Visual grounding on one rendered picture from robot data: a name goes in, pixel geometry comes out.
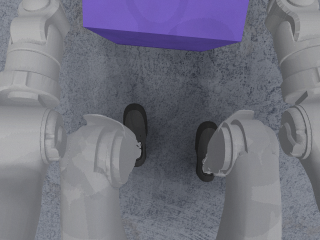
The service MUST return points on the right robot forearm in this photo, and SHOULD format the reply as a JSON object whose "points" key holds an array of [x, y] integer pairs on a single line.
{"points": [[295, 28]]}

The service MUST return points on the robot right shin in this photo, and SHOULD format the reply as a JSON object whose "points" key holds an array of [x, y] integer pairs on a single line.
{"points": [[209, 165]]}

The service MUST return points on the left robot forearm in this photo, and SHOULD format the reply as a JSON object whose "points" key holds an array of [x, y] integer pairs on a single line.
{"points": [[34, 55]]}

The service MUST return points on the carton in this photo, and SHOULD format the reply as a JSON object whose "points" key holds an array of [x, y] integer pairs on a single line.
{"points": [[189, 25]]}

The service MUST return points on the left robot thigh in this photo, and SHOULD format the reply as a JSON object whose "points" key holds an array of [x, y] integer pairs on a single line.
{"points": [[99, 159]]}

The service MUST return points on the left robot upper arm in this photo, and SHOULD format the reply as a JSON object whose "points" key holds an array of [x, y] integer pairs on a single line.
{"points": [[31, 138]]}

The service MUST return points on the right robot upper arm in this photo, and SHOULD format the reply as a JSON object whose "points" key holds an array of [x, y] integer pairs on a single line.
{"points": [[299, 136]]}

